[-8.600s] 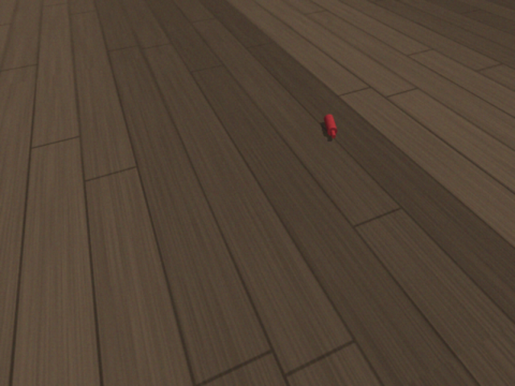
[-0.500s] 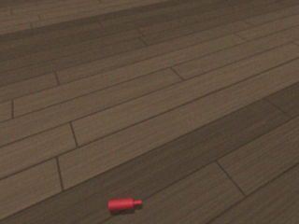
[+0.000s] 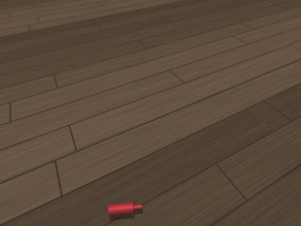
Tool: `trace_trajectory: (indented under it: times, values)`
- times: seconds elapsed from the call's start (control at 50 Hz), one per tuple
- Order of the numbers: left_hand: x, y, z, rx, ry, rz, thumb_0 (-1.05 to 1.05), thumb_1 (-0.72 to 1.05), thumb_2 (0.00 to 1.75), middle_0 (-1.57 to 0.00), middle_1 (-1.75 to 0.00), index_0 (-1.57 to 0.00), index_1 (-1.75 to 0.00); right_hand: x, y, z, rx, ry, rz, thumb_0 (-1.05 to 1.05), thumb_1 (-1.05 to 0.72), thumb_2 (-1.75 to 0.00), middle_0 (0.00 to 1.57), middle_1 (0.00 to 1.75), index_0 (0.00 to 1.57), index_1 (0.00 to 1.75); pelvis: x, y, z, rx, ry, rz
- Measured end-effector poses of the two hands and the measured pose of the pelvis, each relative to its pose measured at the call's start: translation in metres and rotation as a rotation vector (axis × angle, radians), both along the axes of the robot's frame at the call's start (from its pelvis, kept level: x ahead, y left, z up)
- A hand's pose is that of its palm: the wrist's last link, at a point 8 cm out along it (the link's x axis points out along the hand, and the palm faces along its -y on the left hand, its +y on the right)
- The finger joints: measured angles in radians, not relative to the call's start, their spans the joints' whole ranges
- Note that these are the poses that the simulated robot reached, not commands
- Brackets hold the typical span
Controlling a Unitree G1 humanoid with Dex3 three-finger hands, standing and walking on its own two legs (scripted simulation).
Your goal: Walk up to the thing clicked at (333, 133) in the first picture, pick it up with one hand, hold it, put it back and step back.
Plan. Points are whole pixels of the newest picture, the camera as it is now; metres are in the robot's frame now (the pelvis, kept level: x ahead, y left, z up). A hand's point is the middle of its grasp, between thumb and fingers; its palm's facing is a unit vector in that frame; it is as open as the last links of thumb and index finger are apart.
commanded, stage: stand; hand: left
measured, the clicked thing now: (125, 208) +0.42 +0.19 -0.75
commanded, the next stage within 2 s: walk up in 0.56 s
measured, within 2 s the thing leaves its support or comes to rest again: neither
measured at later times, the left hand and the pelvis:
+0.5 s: hand out of the picture +0.07 +0.26 -0.16, palm faces -0.03 -0.94 -0.34, open 7.4 cm; pelvis +0.00 +0.00 +0.00, yaw +0 degrees
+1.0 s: hand out of the picture +0.05 +0.20 -0.16, palm faces +0.04 -0.94 -0.34, open 7.4 cm; pelvis +0.02 -0.06 -0.01, yaw +2 degrees
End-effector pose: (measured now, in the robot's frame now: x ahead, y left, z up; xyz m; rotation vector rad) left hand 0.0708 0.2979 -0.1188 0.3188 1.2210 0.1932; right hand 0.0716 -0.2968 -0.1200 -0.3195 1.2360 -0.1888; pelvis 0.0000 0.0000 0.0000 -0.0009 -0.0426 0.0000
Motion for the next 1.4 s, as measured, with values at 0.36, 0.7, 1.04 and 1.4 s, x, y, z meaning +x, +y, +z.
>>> trace_trajectory:
  times: [0.36,0.7,1.04,1.4]
  values:
    - [-0.007,0.003,-0.001,0.002,0.034,0.009,0.01,0.90,0.90,-0.21,-0.30,-0.21,-0.30,-0.006,0.002,-0.003,0.003,0.031,-0.002,0.01,-0.91,-0.90,0.20,0.30,0.20,0.30,0.002,0.002,0.000,0.003,0.008,0.000]
    - [0.002,0.005,-0.006,0.019,0.017,0.038,0.01,0.90,0.90,-0.21,-0.30,-0.21,-0.30,-0.005,-0.022,0.002,-0.056,-0.018,-0.009,0.00,-0.90,-0.90,0.21,0.30,0.21,0.30,0.005,-0.017,-0.008,0.027,0.018,0.006]
    - [-0.026,-0.061,-0.014,-0.015,0.053,0.093,0.01,0.90,0.90,-0.21,-0.30,-0.21,-0.30,0.024,-0.085,0.000,-0.109,0.029,0.067,0.01,-0.91,-0.90,0.20,0.30,0.20,0.30,0.021,-0.064,-0.014,0.004,0.013,0.046]
    - [0.024,-0.088,0.003,0.053,-0.085,0.067,0.01,0.90,0.90,-0.21,-0.30,-0.21,-0.30,0.095,-0.083,-0.010,0.034,-0.121,0.100,0.01,-0.90,-0.90,0.21,0.30,0.20,0.30,0.044,-0.099,-0.014,-0.014,-0.022,0.059]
